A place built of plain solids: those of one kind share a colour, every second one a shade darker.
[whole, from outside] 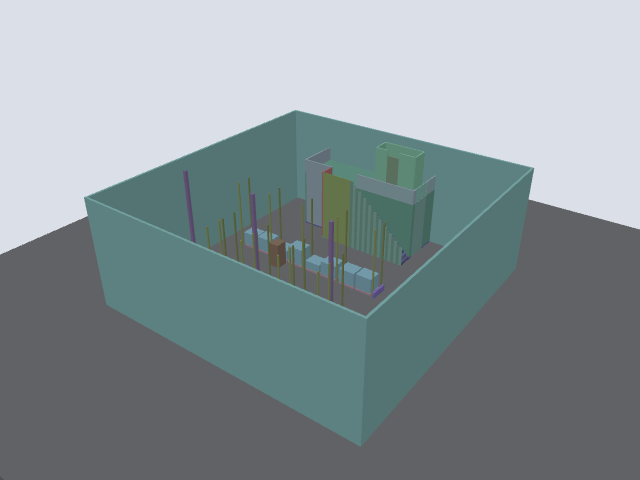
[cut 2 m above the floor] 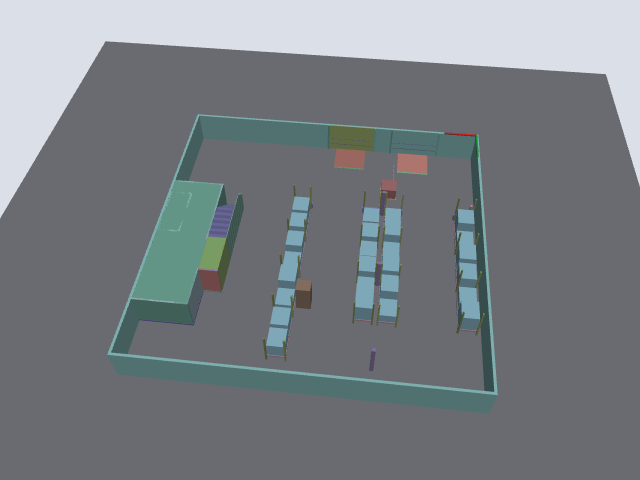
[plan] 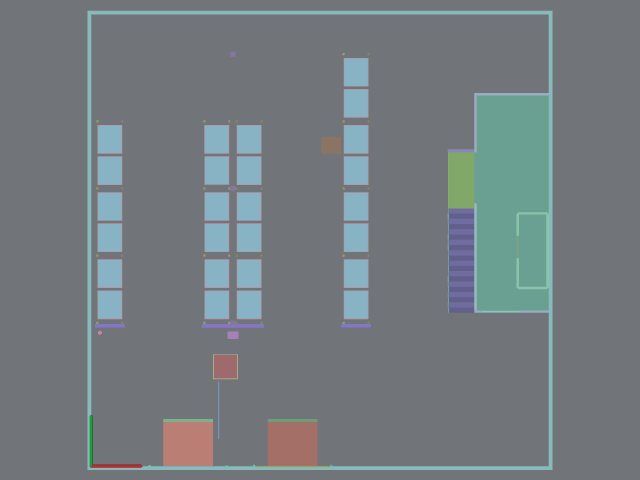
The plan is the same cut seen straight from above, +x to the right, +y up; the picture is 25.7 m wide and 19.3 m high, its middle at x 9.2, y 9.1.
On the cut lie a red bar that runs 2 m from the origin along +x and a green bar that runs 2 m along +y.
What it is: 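Racking aisles and the goods-in floor of a storage hall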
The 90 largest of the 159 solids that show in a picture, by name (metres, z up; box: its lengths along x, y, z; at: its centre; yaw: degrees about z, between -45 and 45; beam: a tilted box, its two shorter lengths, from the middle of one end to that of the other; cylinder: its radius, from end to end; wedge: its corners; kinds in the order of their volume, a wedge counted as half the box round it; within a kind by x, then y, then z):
{
 "mezz_deck_1": {"box": [3.0, 8.84, 4.15], "at": [16.9, 10.59, 2.03]},
 "wall_1": {"box": [0.15, 18.47, 7.31], "at": [-0.07, 9.08, 3.6]},
 "wall_2": {"box": [18.7, 0.15, 7.31], "at": [9.2, -0.07, 3.6]},
 "wall_3": {"box": [18.7, 0.15, 7.31], "at": [9.2, 18.24, 3.6]},
 "wall_4": {"box": [0.15, 18.47, 7.31], "at": [18.48, 9.08, 3.6]},
 "row_load_1": {"box": [0.95, 1.1, 1.11], "at": [0.75, 6.49, 0.7]},
 "row_load_2": {"box": [0.95, 1.1, 0.58], "at": [0.75, 7.75, 0.43]},
 "row_load_3": {"box": [0.95, 1.1, 1.11], "at": [0.75, 9.19, 0.69]},
 "row_load_4": {"box": [0.95, 1.1, 0.93], "at": [0.75, 10.45, 0.61]},
 "row_load_5": {"box": [0.95, 1.1, 0.61], "at": [0.75, 11.89, 0.45]},
 "row_load_6": {"box": [0.95, 1.1, 1.1], "at": [0.75, 13.15, 0.69]},
 "row_load_7": {"box": [0.95, 1.1, 0.7], "at": [5.05, 6.49, 0.49]},
 "row_load_8": {"box": [0.95, 1.1, 0.95], "at": [5.05, 7.75, 0.62]},
 "row_load_9": {"box": [0.95, 1.1, 0.71], "at": [5.05, 9.19, 0.49]},
 "row_load_10": {"box": [0.95, 1.1, 1.03], "at": [5.05, 10.45, 0.65]},
 "row_load_11": {"box": [0.95, 1.1, 1.1], "at": [5.05, 11.89, 0.69]},
 "row_load_12": {"box": [0.95, 1.1, 0.59], "at": [5.05, 13.15, 0.44]},
 "row_load_13": {"box": [0.95, 1.1, 0.56], "at": [6.35, 6.49, 0.42]},
 "row_load_14": {"box": [0.95, 1.1, 0.62], "at": [6.35, 7.75, 0.45]},
 "row_load_15": {"box": [0.95, 1.1, 0.62], "at": [6.35, 9.19, 0.45]},
 "row_load_16": {"box": [0.95, 1.1, 0.79], "at": [6.35, 10.45, 0.53]},
 "row_load_17": {"box": [0.95, 1.1, 0.72], "at": [6.35, 11.89, 0.5]},
 "row_load_18": {"box": [0.95, 1.1, 1.14], "at": [6.35, 13.15, 0.71]},
 "row_load_19": {"box": [0.95, 1.1, 1.04], "at": [10.65, 6.49, 0.66]},
 "row_load_20": {"box": [0.95, 1.1, 0.98], "at": [10.65, 7.75, 0.63]},
 "row_load_21": {"box": [0.95, 1.1, 0.98], "at": [10.65, 9.19, 0.63]},
 "row_load_22": {"box": [0.95, 1.1, 0.58], "at": [10.65, 10.45, 0.43]},
 "row_load_23": {"box": [0.95, 1.1, 1.19], "at": [10.65, 11.89, 0.73]},
 "row_load_24": {"box": [0.95, 1.1, 0.69], "at": [10.65, 13.15, 0.49]},
 "row_load_25": {"box": [0.95, 1.1, 0.99], "at": [10.65, 14.59, 0.63]},
 "row_load_26": {"box": [0.95, 1.1, 0.92], "at": [10.65, 15.85, 0.6]},
 "mezz_head_landing_1": {"box": [1.02, 2.26, 4.15], "at": [14.89, 11.5, 2.03]},
 "mezz_steps_1": {"box": [1.02, 0.21, 1.03], "at": [14.89, 7.12, 0.46]},
 "mezz_steps_2": {"box": [1.02, 0.21, 1.22], "at": [14.89, 7.33, 0.56]},
 "mezz_steps_3": {"box": [1.02, 0.21, 1.42], "at": [14.89, 7.54, 0.66]},
 "mezz_steps_4": {"box": [1.02, 0.21, 1.61], "at": [14.89, 7.75, 0.76]},
 "mezz_steps_5": {"box": [1.02, 0.21, 1.81], "at": [14.89, 7.96, 0.85]},
 "mezz_steps_6": {"box": [1.02, 0.21, 2.0], "at": [14.89, 8.17, 0.95]},
 "mezz_steps_7": {"box": [1.02, 0.21, 2.2], "at": [14.89, 8.38, 1.05]},
 "mezz_steps_8": {"box": [1.02, 0.21, 2.39], "at": [14.89, 8.59, 1.15]},
 "mezz_steps_9": {"box": [1.02, 0.21, 2.59], "at": [14.89, 8.8, 1.24]},
 "mezz_steps_10": {"box": [1.02, 0.21, 2.78], "at": [14.89, 9.01, 1.34]},
 "mezz_steps_11": {"box": [1.02, 0.21, 2.98], "at": [14.89, 9.22, 1.44]},
 "mezz_steps_12": {"box": [1.02, 0.21, 3.17], "at": [14.89, 9.43, 1.54]},
 "mezz_steps_13": {"box": [1.02, 0.21, 3.37], "at": [14.89, 9.64, 1.63]},
 "mezz_steps_14": {"box": [1.02, 0.21, 3.57], "at": [14.89, 9.85, 1.73]},
 "mezz_steps_15": {"box": [1.02, 0.21, 3.76], "at": [14.89, 10.06, 1.83]},
 "mezz_steps_16": {"box": [1.02, 0.21, 3.96], "at": [14.89, 10.27, 1.93]},
 "mezz_par_whole_1": {"box": [0.1, 4.31, 5.15], "at": [15.45, 8.42, 2.53]},
 "mezz_par_whole_2": {"box": [0.1, 2.28, 5.15], "at": [15.45, 13.77, 2.53]},
 "mezz_par_whole_3": {"box": [3.0, 0.1, 5.15], "at": [16.9, 14.96, 2.53]},
 "mezz_par_whole_4": {"box": [1.2, 0.1, 5.15], "at": [17.8, 6.22, 2.53]},
 "office_1": {"box": [0.1, 1.2, 6.65], "at": [17.15, 7.77, 3.28]},
 "office_2": {"box": [0.1, 0.9, 6.65], "at": [17.15, 9.72, 3.28]},
 "office_3": {"box": [1.2, 0.1, 6.65], "at": [17.75, 7.17, 3.28]},
 "office_4": {"box": [1.2, 0.1, 6.65], "at": [17.75, 10.17, 3.28]},
 "office_5": {"box": [0.1, 3.0, 6.65], "at": [18.35, 8.67, 3.28]},
 "mezz_par_1": {"box": [0.1, 4.31, 5.11], "at": [15.45, 8.42, 2.51]},
 "mezz_par_2": {"box": [3.0, 0.1, 5.11], "at": [16.9, 14.96, 2.51]},
 "mezz_par_3": {"box": [1.2, 0.1, 5.11], "at": [17.8, 6.22, 2.51]},
 "row_pal_1": {"box": [1.0, 1.16, 0.19], "at": [0.75, 7.75, 0.04]},
 "row_pal_2": {"box": [1.0, 1.16, 0.19], "at": [0.75, 9.19, 0.04]},
 "row_pal_3": {"box": [1.0, 1.16, 0.19], "at": [0.75, 10.45, 0.04]},
 "row_pal_4": {"box": [1.0, 1.16, 0.19], "at": [0.75, 11.89, 0.04]},
 "row_pal_5": {"box": [1.0, 1.16, 0.19], "at": [0.75, 13.15, 0.04]},
 "row_pal_6": {"box": [1.0, 1.16, 0.19], "at": [5.05, 7.75, 0.04]},
 "row_pal_7": {"box": [1.0, 1.16, 0.19], "at": [5.05, 9.19, 0.04]},
 "row_pal_8": {"box": [1.0, 1.16, 0.19], "at": [5.05, 10.45, 0.04]},
 "row_pal_9": {"box": [1.0, 1.16, 0.19], "at": [5.05, 11.89, 0.04]},
 "row_pal_10": {"box": [1.0, 1.16, 0.19], "at": [5.05, 13.15, 0.04]},
 "row_pal_11": {"box": [1.0, 1.16, 0.19], "at": [6.35, 7.75, 0.04]},
 "row_pal_12": {"box": [1.0, 1.16, 0.19], "at": [6.35, 9.19, 0.04]},
 "row_pal_13": {"box": [1.0, 1.16, 0.19], "at": [6.35, 10.45, 0.04]},
 "row_pal_14": {"box": [1.0, 1.16, 0.19], "at": [6.35, 11.89, 0.04]},
 "row_pal_15": {"box": [1.0, 1.16, 0.19], "at": [6.35, 13.15, 0.04]},
 "row_pal_16": {"box": [1.0, 1.16, 0.19], "at": [10.65, 7.75, 0.04]},
 "left_cage_1": {"box": [0.8, 0.7, 1.75], "at": [9.65, 12.9, 0.82]},
 "column_row_1": {"box": [0.2, 0.2, 7.31], "at": [5.7, 5.77, 3.6]},
 "column_row_2": {"box": [0.2, 0.2, 7.31], "at": [5.7, 11.17, 3.6]},
 "column_row_3": {"box": [0.2, 0.2, 7.31], "at": [5.7, 16.57, 3.6]},
 "lane_load_1": {"box": [0.95, 0.95, 0.73], "at": [5.4, 4.0, 0.51]},
 "mezz_gate_base_1": {"box": [1.5, 0.1, 4.15], "at": [16.45, 6.22, 2.03]},
 "mezz_landing_whole_1": {"box": [1.06, 0.1, 5.15], "at": [14.87, 12.68, 2.53]},
 "mezz_landing_1": {"box": [1.06, 0.1, 5.11], "at": [14.87, 12.68, 2.51]},
 "shutter_1": {"box": [3.0, 0.05, 3.15], "at": [8.1, -0.03, 1.52]},
 "mezz_rail_head_1": {"box": [0.04, 2.26, 5.15], "at": [14.36, 11.5, 2.53]},
 "leveller_1": {"box": [2.0, 1.78, 0.07], "at": [3.9, 0.89, -0.02]},
 "leveller_2": {"box": [2.0, 1.78, 0.07], "at": [8.1, 0.89, -0.02]},
 "mezz_gate_1": {"box": [1.5, 0.05, 5.15], "at": [16.45, 6.22, 2.53]},
 "office_door_leaf_1": {"box": [0.06, 0.9, 6.25], "at": [17.15, 8.82, 3.08]}
}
